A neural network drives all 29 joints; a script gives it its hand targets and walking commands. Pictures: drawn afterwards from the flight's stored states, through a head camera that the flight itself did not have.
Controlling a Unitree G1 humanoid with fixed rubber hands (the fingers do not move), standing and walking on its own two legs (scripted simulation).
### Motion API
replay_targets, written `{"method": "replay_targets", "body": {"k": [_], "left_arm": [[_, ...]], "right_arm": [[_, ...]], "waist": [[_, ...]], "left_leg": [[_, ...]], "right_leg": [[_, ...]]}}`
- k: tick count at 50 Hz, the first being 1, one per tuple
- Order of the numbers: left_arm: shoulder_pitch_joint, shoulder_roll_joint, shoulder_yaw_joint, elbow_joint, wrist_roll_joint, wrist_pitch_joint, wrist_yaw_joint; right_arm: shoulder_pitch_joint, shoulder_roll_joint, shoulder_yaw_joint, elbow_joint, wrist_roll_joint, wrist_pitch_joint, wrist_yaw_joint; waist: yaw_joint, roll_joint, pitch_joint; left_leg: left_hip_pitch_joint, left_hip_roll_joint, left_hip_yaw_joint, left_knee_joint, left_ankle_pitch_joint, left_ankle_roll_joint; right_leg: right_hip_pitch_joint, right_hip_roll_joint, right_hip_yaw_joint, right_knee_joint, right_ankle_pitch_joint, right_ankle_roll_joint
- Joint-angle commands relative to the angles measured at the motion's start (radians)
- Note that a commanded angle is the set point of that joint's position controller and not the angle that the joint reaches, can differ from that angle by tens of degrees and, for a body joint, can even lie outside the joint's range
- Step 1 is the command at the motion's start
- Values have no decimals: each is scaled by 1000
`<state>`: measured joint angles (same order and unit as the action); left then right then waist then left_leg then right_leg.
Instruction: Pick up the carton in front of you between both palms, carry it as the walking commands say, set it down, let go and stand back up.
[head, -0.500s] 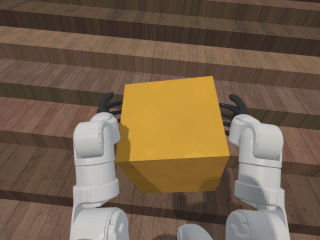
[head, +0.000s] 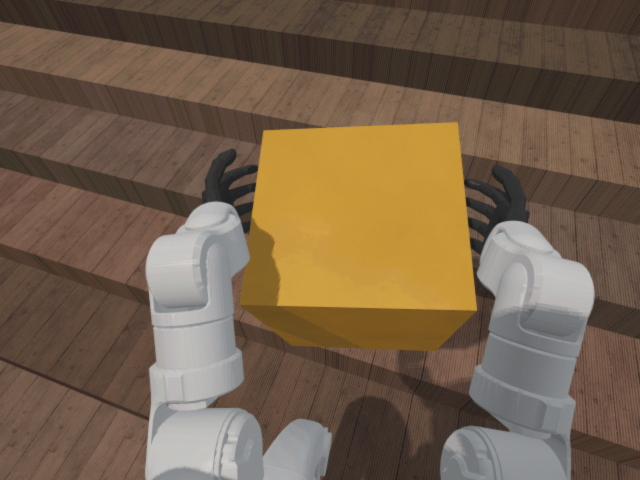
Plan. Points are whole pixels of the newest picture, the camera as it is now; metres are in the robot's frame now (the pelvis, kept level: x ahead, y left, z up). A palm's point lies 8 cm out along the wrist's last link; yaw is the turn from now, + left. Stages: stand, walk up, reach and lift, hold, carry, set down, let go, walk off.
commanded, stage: carry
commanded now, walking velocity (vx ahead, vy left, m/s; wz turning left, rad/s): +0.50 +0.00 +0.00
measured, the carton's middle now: (359, 254) +0.39 +0.04 +0.06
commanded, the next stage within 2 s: none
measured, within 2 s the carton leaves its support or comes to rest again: neither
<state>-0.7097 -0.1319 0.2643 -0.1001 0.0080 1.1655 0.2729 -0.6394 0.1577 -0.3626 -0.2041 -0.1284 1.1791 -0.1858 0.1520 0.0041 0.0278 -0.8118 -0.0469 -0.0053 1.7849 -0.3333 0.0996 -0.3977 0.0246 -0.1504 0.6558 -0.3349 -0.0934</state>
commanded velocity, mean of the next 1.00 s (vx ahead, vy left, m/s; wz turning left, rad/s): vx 0.50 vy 0.00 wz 0.00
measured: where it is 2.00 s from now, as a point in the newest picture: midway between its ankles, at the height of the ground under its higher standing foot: (407, 91)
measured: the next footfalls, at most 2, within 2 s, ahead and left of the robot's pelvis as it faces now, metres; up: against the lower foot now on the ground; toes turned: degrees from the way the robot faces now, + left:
left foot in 0.24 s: +0.37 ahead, +0.13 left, +0.12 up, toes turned +5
right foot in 0.68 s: +0.61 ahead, -0.11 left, +0.25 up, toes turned -8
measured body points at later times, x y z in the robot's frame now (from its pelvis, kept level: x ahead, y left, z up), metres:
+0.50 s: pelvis +0.30 +0.05 +0.13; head +0.34 +0.04 +0.57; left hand +0.70 +0.15 +0.28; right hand +0.66 -0.15 +0.28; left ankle +0.33 +0.13 -0.60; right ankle +0.27 -0.05 -0.40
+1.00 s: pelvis +0.61 -0.03 +0.26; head +0.65 -0.04 +0.70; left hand +0.98 +0.15 +0.43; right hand +1.00 -0.15 +0.42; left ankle +0.63 +0.08 -0.25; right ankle +0.57 -0.10 -0.47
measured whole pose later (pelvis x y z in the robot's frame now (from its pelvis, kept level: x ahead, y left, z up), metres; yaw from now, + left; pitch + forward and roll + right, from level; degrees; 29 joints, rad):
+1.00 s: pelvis +0.61 -0.03 +0.26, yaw -1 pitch +4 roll +0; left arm -0.77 -0.12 0.30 -0.07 0.02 1.20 0.27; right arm -0.71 0.14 -0.36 -0.18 -0.13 1.23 -0.19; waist 0.13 0.02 0.00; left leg -0.99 0.02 0.05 1.82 -0.41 0.11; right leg -0.27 0.00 -0.13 0.57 -0.37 -0.07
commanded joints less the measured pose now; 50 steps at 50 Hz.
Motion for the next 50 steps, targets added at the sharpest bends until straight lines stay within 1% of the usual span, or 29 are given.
{"method": "replay_targets", "body": {"k": [1, 4, 6, 8, 9, 12, 13, 14, 15, 16, 17, 19, 21, 24, 26, 30, 32, 34, 35, 36, 37, 38, 39, 40, 41, 42, 45, 47, 50], "left_arm": [[-625, -833, -676, -66, -344, 26, -189], [-546, -723, -585, 15, -296, 77, -179], [-556, -683, -535, 43, -279, 101, -177], [-579, -684, -503, 47, -264, 116, -171], [-581, -676, -488, 61, -248, 123, -170], [-593, -663, -431, 84, -204, 138, -162], [-608, -680, -413, 77, -176, 139, -161], [-596, -682, -395, 91, -143, 136, -160], [-608, -684, -364, 93, -115, 127, -163], [-566, -738, -364, 119, -109, 126, -170], [-549, -743, -357, 145, -84, 112, -174], [-701, -809, -374, 45, -106, 84, -184], [-766, -810, -406, 14, -114, 67, -181], [-681, -795, -458, 61, -117, 65, -183], [-618, -800, -470, 117, -123, 88, -185], [-692, -799, -505, 96, -182, 116, -172], [-727, -785, -519, 94, -192, 126, -157], [-727, -817, -535, 128, -218, 134, -149], [-710, -830, -530, 151, -230, 134, -148], [-734, -846, -532, 157, -235, 131, -145], [-725, -893, -546, 147, -256, 123, -151], [-722, -927, -563, 122, -274, 114, -162], [-758, -959, -571, 120, -297, 103, -172], [-773, -944, -587, 114, -318, 94, -177], [-804, -974, -601, 57, -330, 76, -182], [-851, -993, -604, 6, -338, 62, -190], [-841, -988, -648, -36, -376, 50, -208], [-771, -922, -646, -27, -356, 52, -203], [-636, -789, -579, 36, -298, 87, -184]], "right_arm": [[-583, 630, 615, 37, 209, 7, 30], [-597, 593, 620, 64, 220, 58, 17], [-642, 577, 602, 77, 226, 86, 8], [-704, 610, 622, 82, 263, 103, 3], [-727, 638, 635, 107, 286, 110, 4], [-795, 708, 653, 150, 353, 116, 13], [-829, 751, 665, 147, 373, 108, 19], [-834, 794, 673, 161, 400, 104, 31], [-838, 862, 686, 171, 408, 97, 48], [-832, 870, 679, 190, 437, 82, 61], [-840, 894, 702, 183, 454, 71, 76], [-983, 1010, 739, 120, 517, 46, 112], [-981, 1050, 755, 135, 528, 35, 132], [-878, 986, 729, 177, 480, 35, 129], [-795, 908, 688, 223, 425, 54, 117], [-782, 817, 605, 200, 372, 82, 106], [-784, 761, 572, 182, 345, 96, 92], [-745, 731, 537, 217, 317, 114, 84], [-730, 716, 523, 224, 302, 118, 82], [-742, 707, 508, 232, 282, 125, 82], [-717, 711, 485, 234, 262, 120, 83], [-729, 714, 475, 215, 249, 104, 83], [-702, 743, 489, 208, 210, 97, 85], [-671, 729, 470, 233, 197, 85, 83], [-712, 740, 475, 184, 197, 72, 80], [-784, 760, 490, 143, 207, 62, 78], [-775, 722, 554, 69, 207, 35, 51], [-727, 705, 590, 64, 209, 32, 35], [-677, 652, 612, 98, 227, 69, 23]], "waist": [[-59, 15, -435], [-39, -99, -344], [-78, -90, -227], [-116, -120, -210], [-120, -172, -242], [-252, -292, -443], [-280, -218, -495], [-332, -161, -573], [-342, -124, -571], [-270, 285, -708], [-292, 196, -862], [-246, 54, -652], [-218, 37, -517], [-223, -36, -448], [-260, 52, -409], [-218, 79, -288], [-173, 129, -289], [-131, 240, -359], [-88, 292, -429], [-35, 222, -512], [34, 220, -614], [50, 226, -656], [-91, -97, -679], [-42, -247, -783], [-17, -186, -778], [-36, -100, -678], [-77, -20, -501], [-75, 0, -439], [-20, -89, -396]], "left_leg": [[-338, 82, 44, -37, -52, 1], [-621, 128, 64, 199, -163, 7], [-570, 163, 117, 4, -140, -5], [-251, 171, 172, -291, -40, -8], [-71, 147, 230, -409, 8, 5], [301, 0, 326, -634, 137, 58], [340, -57, 365, -796, 94, 39], [543, -72, 350, -1087, 317, 5], [765, 3, 106, -1288, 384, 17], [1095, 347, -452, -1187, 1298, 230], [1109, 386, -639, -1258, 936, 355], [960, 340, -561, -1294, 283, 237], [830, 328, -407, -1346, 123, 167], [875, 349, -331, -1416, 118, 176], [1016, 395, -329, -1435, 251, 199], [920, 313, -133, -1588, 39, 105], [606, 214, 99, -1729, 233, 82], [579, 199, 206, -1650, 906, 83], [686, 208, 246, -1507, 1324, 65], [847, 190, 229, -1224, 1634, 22], [955, 178, 245, -923, 1692, -25], [833, 175, 178, -721, 1317, -32], [372, 77, 60, -498, 139, -80], [127, -41, -102, -95, 9, -92], [-19, -29, -149, 68, 16, -59], [-102, 6, -144, 77, 9, -33], [-201, 80, -77, 1, 42, 11], [-274, 94, -16, -64, -50, 10], [-633, 106, 32, 255, -198, 31]], "right_leg": [[588, -290, 461, -247, 368, -170], [636, -319, 442, -330, 302, -188], [484, -253, 323, -442, 155, -137], [270, -192, 174, -593, 258, -130], [194, -166, 50, -611, 459, -127], [325, -192, -60, -304, 1581, -92], [461, -170, -60, -62, 1746, -62], [450, -137, -91, 225, 1689, -14], [241, -102, 17, 465, 1012, 23], [-135, 88, 162, 949, 47, 94], [-221, 105, 326, 1219, 74, 71], [-429, 18, 310, 1234, 96, 11], [-471, -43, 283, 1169, 106, -22], [-625, -67, 167, 1124, -39, -32], [-904, -88, 145, 1341, -137, -41], [-986, -141, 70, 1189, -171, -18], [-529, -142, -18, 786, -28, -17], [-226, -63, -119, 601, 122, -46], [-154, -13, -150, 526, 155, -44], [-79, 58, -184, 371, 153, -28], [25, 97, -169, 68, 202, 11], [212, 44, -26, -154, 285, 31], [586, -236, 404, 6, 1087, -72], [737, -321, 702, -44, 1216, -261], [712, -334, 772, -96, 771, -310], [647, -315, 723, -120, 481, -251], [531, -311, 551, -200, 169, -153], [540, -317, 480, -243, 200, -147], [711, -356, 473, -284, 375, -191]]}}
